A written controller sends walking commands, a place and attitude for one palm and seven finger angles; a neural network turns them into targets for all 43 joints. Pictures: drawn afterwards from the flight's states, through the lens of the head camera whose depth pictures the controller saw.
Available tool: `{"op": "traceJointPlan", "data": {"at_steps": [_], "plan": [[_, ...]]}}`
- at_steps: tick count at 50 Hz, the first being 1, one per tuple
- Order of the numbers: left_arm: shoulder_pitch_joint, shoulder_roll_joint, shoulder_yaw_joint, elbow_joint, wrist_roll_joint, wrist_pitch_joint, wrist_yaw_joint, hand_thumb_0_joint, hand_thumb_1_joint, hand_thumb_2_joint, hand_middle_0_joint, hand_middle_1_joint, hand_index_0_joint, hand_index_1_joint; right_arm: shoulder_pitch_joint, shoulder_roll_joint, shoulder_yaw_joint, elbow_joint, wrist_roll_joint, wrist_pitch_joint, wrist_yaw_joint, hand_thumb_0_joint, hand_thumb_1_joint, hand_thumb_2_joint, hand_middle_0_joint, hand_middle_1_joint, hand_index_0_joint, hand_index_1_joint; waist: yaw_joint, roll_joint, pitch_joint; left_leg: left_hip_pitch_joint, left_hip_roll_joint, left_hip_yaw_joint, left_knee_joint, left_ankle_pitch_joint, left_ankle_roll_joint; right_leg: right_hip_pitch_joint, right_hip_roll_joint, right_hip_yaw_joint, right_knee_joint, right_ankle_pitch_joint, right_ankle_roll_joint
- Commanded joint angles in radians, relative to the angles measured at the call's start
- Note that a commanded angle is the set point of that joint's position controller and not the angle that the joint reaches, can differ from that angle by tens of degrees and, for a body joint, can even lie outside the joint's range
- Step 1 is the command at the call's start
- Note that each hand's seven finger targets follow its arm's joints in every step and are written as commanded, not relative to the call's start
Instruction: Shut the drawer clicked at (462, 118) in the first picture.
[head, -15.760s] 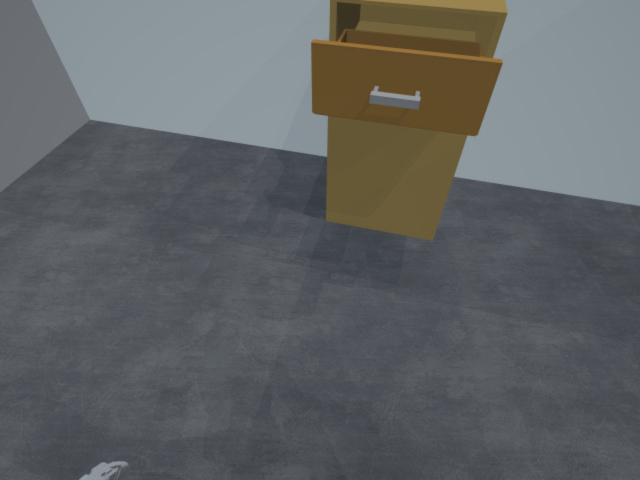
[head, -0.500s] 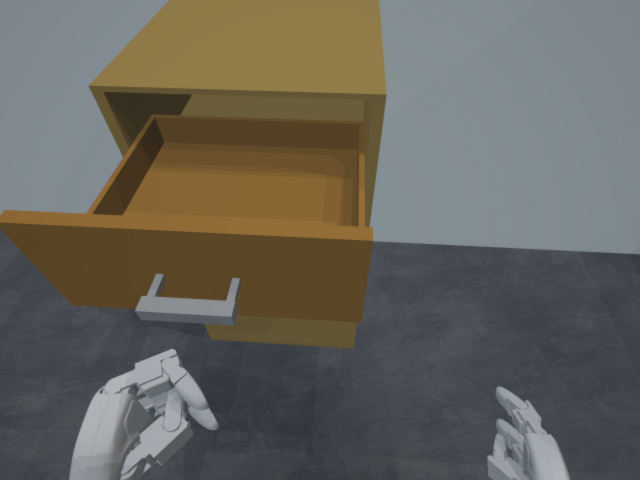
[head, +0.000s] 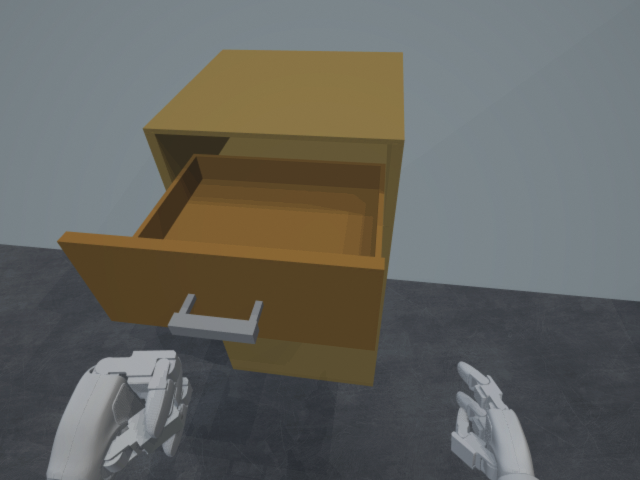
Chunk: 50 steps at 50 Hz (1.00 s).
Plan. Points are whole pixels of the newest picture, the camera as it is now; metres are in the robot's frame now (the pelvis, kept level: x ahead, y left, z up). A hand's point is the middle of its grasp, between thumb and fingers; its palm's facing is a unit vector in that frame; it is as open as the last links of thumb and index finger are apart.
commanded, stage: raise the hand and make a fist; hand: left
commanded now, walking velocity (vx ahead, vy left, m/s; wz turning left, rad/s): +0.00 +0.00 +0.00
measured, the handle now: (218, 316) +0.31 +0.18 +0.05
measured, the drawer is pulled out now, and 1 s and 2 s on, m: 0.29 0.29 0.29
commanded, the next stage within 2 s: bring the fist close to the handle in 0.38 s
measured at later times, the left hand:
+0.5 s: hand (175, 422) +0.14 +0.14 +0.14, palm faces +0.00 -0.99 -0.12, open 3.3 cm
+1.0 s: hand (209, 401) +0.18 +0.14 +0.10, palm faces -0.03 -1.00 -0.05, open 3.3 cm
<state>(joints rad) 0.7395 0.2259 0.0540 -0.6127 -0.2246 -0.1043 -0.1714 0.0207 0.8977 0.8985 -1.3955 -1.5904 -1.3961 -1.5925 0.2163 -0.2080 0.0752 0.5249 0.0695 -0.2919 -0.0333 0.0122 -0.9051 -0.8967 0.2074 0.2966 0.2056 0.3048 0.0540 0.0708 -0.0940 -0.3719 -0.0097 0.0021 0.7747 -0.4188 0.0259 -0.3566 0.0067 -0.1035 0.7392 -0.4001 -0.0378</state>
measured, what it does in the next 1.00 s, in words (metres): stands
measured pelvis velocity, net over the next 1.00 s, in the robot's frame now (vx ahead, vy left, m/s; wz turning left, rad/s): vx -0.01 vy -0.01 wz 0.00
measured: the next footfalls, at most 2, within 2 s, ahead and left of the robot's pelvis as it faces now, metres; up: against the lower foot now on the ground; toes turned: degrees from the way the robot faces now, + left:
none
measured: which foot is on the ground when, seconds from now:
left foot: down 0.00-1.00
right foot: down 0.00-1.00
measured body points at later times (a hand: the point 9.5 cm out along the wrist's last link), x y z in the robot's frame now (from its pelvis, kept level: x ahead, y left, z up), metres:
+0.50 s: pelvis -0.01 -0.01 +0.01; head -0.04 -0.04 +0.45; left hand +0.13 +0.20 +0.15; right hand +0.19 -0.23 -0.04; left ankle -0.01 +0.10 -0.71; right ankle +0.00 -0.09 -0.71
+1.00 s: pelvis -0.01 -0.01 +0.00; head +0.00 -0.03 +0.45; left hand +0.17 +0.19 +0.10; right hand +0.18 -0.23 -0.07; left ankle -0.01 +0.10 -0.71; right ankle +0.00 -0.09 -0.71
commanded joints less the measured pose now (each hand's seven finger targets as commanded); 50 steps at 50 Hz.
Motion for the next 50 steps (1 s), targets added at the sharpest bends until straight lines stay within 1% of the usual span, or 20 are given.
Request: {"op": "traceJointPlan", "data": {"at_steps": [1, 3, 8, 11, 13, 19, 21, 22, 23, 24, 27, 30, 32, 35, 36, 39, 42, 45, 48, 50], "plan": [[0.005, 0.068, 0.075, -0.198, -0.035, -0.026, -0.013, 0.000, 0.900, 0.900, -1.400, -1.600, -1.400, -1.600, -0.146, -0.101, -0.051, -0.171, 0.009, -0.095, -0.014, 0.000, -0.900, -0.900, 0.200, 0.300, 0.200, 0.300, -0.002, -0.094, 0.005, 0.019, 0.020, -0.045, -0.153, 0.215, 0.005, 0.031, -0.013, 0.047, -0.159, 0.211, 0.020], [0.012, 0.079, 0.096, -0.184, -0.041, -0.014, -0.020, 0.000, 0.900, 0.900, -1.400, -1.600, -1.400, -1.600, -0.158, -0.101, -0.053, -0.169, 0.014, -0.100, -0.015, 0.000, -0.900, -0.900, 0.200, 0.300, 0.200, 0.300, 0.004, -0.091, 0.012, 0.017, 0.017, -0.039, -0.157, 0.211, 0.004, 0.038, -0.014, 0.055, -0.171, 0.209, 0.021], [-0.009, 0.079, 0.089, -0.234, -0.037, -0.032, -0.012, 0.000, 0.900, 0.900, -1.400, -1.600, -1.400, -1.600, -0.151, -0.107, -0.054, -0.168, 0.011, -0.121, -0.013, 0.000, -0.900, -0.900, 0.200, 0.300, 0.200, 0.300, 0.005, -0.010, 0.011, 0.037, 0.011, -0.032, -0.160, 0.198, 0.004, 0.034, -0.016, 0.056, -0.176, 0.177, 0.017], [-0.010, 0.097, 0.113, -0.212, -0.038, -0.054, -0.001, 0.000, 0.900, 0.900, -1.400, -1.600, -1.400, -1.600, -0.142, -0.109, -0.061, -0.153, 0.006, -0.129, -0.017, 0.000, -0.900, -0.900, 0.200, 0.300, 0.200, 0.300, 0.004, -0.078, 0.017, 0.029, 0.011, -0.033, -0.149, 0.189, 0.007, 0.027, -0.018, 0.074, -0.196, 0.152, 0.022], [-0.024, 0.084, 0.095, -0.214, -0.035, -0.066, -0.003, 0.000, 0.900, 0.900, -1.400, -1.600, -1.400, -1.600, -0.146, -0.113, -0.060, -0.149, 0.007, -0.136, -0.015, 0.000, -0.900, -0.900, 0.200, 0.300, 0.200, 0.300, -0.001, -0.034, 0.030, 0.039, 0.010, -0.033, -0.154, 0.175, 0.007, 0.016, -0.018, 0.072, -0.199, 0.131, 0.018], [-0.060, 0.092, 0.102, -0.168, -0.037, -0.061, -0.010, 0.000, 0.900, 0.900, -1.400, -1.600, -1.400, -1.600, -0.146, -0.117, -0.063, -0.138, 0.006, -0.145, -0.024, 0.000, -0.900, -0.900, 0.200, 0.300, 0.200, 0.300, -0.004, -0.062, 0.048, 0.022, 0.008, -0.032, -0.154, 0.145, 0.009, 0.012, -0.025, 0.098, -0.228, 0.076, 0.022], [-0.070, 0.105, 0.124, -0.152, -0.043, -0.058, -0.011, 0.000, 0.900, 0.900, -1.400, -1.600, -1.400, -1.600, -0.147, -0.116, -0.062, -0.134, 0.006, -0.148, -0.030, 0.000, -0.900, -0.900, 0.200, 0.300, 0.200, 0.300, 0.000, -0.099, 0.048, 0.018, 0.008, -0.032, -0.150, 0.139, 0.010, 0.012, -0.028, 0.112, -0.245, 0.050, 0.026], [-0.070, 0.118, 0.143, -0.153, -0.046, -0.058, -0.012, 0.000, 0.900, 0.900, -1.400, -1.600, -1.400, -1.600, -0.160, -0.116, -0.063, -0.130, 0.007, -0.151, -0.031, 0.000, -0.900, -0.900, 0.200, 0.300, 0.200, 0.300, 0.005, -0.056, 0.042, 0.031, 0.007, -0.031, -0.147, 0.142, 0.009, 0.015, -0.028, 0.117, -0.253, 0.051, 0.023], [-0.072, 0.125, 0.154, -0.150, -0.048, -0.058, -0.014, 0.000, 0.900, 0.900, -1.400, -1.600, -1.400, -1.600, -0.152, -0.116, -0.060, -0.129, 0.006, -0.153, -0.032, 0.000, -0.900, -0.900, 0.200, 0.300, 0.200, 0.300, 0.005, -0.055, 0.032, 0.030, 0.007, -0.030, -0.151, 0.147, 0.008, 0.024, -0.032, 0.119, -0.251, 0.055, 0.024], [-0.070, 0.124, 0.162, -0.126, -0.055, -0.054, -0.018, 0.000, 0.900, 0.900, -1.400, -1.600, -1.400, -1.600, -0.151, -0.114, -0.062, -0.124, 0.007, -0.151, -0.035, 0.000, -0.900, -0.900, 0.200, 0.300, 0.200, 0.300, 0.005, -0.095, 0.034, 0.026, 0.008, -0.030, -0.149, 0.148, 0.008, 0.025, -0.032, 0.123, -0.258, 0.052, 0.027], [-0.127, 0.082, 0.121, -0.078, -0.068, -0.056, -0.037, 0.000, 0.900, 0.900, -1.400, -1.600, -1.400, -1.600, -0.149, -0.126, -0.060, -0.111, 0.005, -0.157, -0.038, 0.000, -0.900, -0.900, 0.200, 0.300, 0.200, 0.300, -0.009, -0.081, 0.060, 0.024, 0.004, -0.032, -0.145, 0.139, 0.009, 0.001, -0.029, 0.121, -0.261, 0.048, 0.030], [-0.133, 0.062, 0.086, -0.063, -0.058, -0.066, -0.047, 0.000, 0.900, 0.900, -1.400, -1.600, -1.400, -1.600, -0.130, -0.134, -0.064, -0.110, -0.002, -0.162, -0.033, 0.000, -0.900, -0.900, 0.200, 0.300, 0.200, 0.300, -0.013, -0.081, 0.023, 0.024, 0.001, -0.031, -0.147, 0.162, 0.010, 0.010, -0.029, 0.108, -0.230, 0.097, 0.032], [-0.155, 0.069, 0.080, -0.072, -0.044, -0.076, -0.038, 0.000, 0.900, 0.900, -1.400, -1.600, -1.400, -1.600, -0.129, -0.134, -0.065, -0.110, -0.006, -0.165, -0.026, 0.000, -0.900, -0.900, 0.200, 0.300, 0.200, 0.300, -0.013, -0.041, 0.018, 0.022, -0.003, -0.033, -0.144, 0.166, 0.010, 0.008, -0.026, 0.096, -0.209, 0.114, 0.027], [-0.150, 0.066, 0.085, -0.045, -0.025, -0.091, -0.023, 0.000, 0.900, 0.900, -1.400, -1.600, -1.400, -1.600, -0.114, -0.133, -0.073, -0.110, -0.015, -0.150, -0.021, 0.000, -0.900, -0.900, 0.200, 0.300, 0.200, 0.300, -0.013, -0.077, -0.017, 0.013, -0.003, -0.030, -0.136, 0.198, 0.012, 0.015, -0.026, 0.088, -0.182, 0.163, 0.028], [-0.166, 0.072, 0.091, -0.029, -0.022, -0.095, -0.019, 0.000, 0.900, 0.900, -1.400, -1.600, -1.400, -1.600, -0.112, -0.133, -0.073, -0.107, -0.017, -0.144, -0.020, 0.000, -0.900, -0.900, 0.200, 0.300, 0.200, 0.300, -0.016, -0.090, -0.005, 0.002, -0.002, -0.032, -0.136, 0.192, 0.010, 0.007, -0.024, 0.083, -0.177, 0.157, 0.028], [-0.172, 0.065, 0.099, 0.012, -0.022, -0.106, -0.009, 0.000, 0.900, 0.900, -1.400, -1.600, -1.400, -1.600, -0.109, -0.133, -0.076, -0.108, -0.020, -0.125, -0.021, 0.000, -0.900, -0.900, 0.200, 0.300, 0.200, 0.300, -0.016, -0.090, -0.010, -0.015, -0.003, -0.030, -0.131, 0.188, 0.009, 0.003, -0.024, 0.082, -0.168, 0.152, 0.026], [-0.193, 0.043, 0.063, -0.001, -0.017, -0.122, -0.008, 0.000, 0.900, 0.900, -1.400, -1.600, -1.400, -1.600, -0.105, -0.138, -0.078, -0.115, -0.023, -0.117, -0.014, 0.000, -0.900, -0.900, 0.200, 0.300, 0.200, 0.300, -0.023, -0.038, -0.039, -0.004, -0.004, -0.030, -0.121, 0.218, 0.009, 0.001, -0.021, 0.067, -0.138, 0.201, 0.021], [-0.184, 0.019, 0.032, 0.031, -0.010, -0.134, -0.008, 0.000, 0.900, 0.900, -1.400, -1.600, -1.400, -1.600, -0.092, -0.139, -0.081, -0.118, -0.027, -0.108, -0.010, 0.000, -0.900, -0.900, 0.200, 0.300, 0.200, 0.300, -0.031, -0.059, -0.043, -0.020, -0.004, -0.030, -0.110, 0.224, 0.007, -0.010, -0.022, 0.064, -0.123, 0.217, 0.023], [-0.226, 0.033, 0.037, 0.053, -0.001, -0.145, 0.003, 0.000, 0.900, 0.900, -1.400, -1.600, -1.400, -1.600, -0.084, -0.143, -0.085, -0.121, -0.030, -0.093, -0.012, 0.000, -0.900, -0.900, 0.200, 0.300, 0.200, 0.300, -0.042, -0.099, -0.047, -0.040, -0.004, -0.033, -0.099, 0.207, 0.009, -0.029, -0.021, 0.069, -0.116, 0.194, 0.026], [-0.205, 0.020, 0.027, 0.067, 0.005, -0.153, 0.008, 0.000, 0.900, 0.900, -1.400, -1.600, -1.400, -1.600, -0.082, -0.140, -0.087, -0.129, -0.031, -0.085, -0.009, 0.000, -0.900, -0.900, 0.200, 0.300, 0.200, 0.300, -0.036, -0.078, -0.056, -0.044, -0.003, -0.032, -0.095, 0.213, 0.007, -0.035, -0.019, 0.063, -0.100, 0.202, 0.023]]}}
